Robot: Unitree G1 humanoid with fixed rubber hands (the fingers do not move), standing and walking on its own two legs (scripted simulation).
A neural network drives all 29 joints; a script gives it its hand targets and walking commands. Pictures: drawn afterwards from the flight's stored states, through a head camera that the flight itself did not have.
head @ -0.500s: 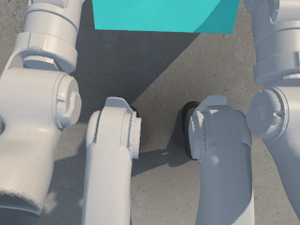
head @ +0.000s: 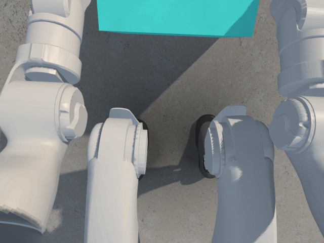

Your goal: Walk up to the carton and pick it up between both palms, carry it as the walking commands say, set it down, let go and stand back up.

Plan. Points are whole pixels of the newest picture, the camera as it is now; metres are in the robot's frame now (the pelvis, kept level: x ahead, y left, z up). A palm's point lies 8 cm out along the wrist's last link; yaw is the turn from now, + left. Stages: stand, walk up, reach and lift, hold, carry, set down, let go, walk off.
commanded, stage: set down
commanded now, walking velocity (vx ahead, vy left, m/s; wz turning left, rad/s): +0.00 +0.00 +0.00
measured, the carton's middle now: out of the picture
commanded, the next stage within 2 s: none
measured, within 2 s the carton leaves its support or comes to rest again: neither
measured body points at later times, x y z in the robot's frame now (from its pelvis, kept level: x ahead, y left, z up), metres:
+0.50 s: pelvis +0.00 +0.00 -0.01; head +0.38 -0.01 +0.23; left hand +0.58 +0.15 -0.18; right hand +0.56 -0.20 -0.18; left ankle +0.09 +0.11 -0.32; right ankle +0.10 -0.12 -0.32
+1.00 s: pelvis +0.00 +0.00 -0.01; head +0.38 -0.01 +0.22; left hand +0.58 +0.15 -0.19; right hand +0.55 -0.20 -0.19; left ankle +0.09 +0.11 -0.32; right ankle +0.10 -0.12 -0.32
